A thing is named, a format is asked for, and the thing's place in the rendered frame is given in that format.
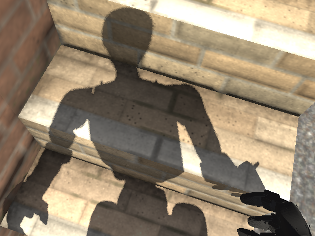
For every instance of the right robot hand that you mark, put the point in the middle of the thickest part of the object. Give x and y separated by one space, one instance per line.
288 220

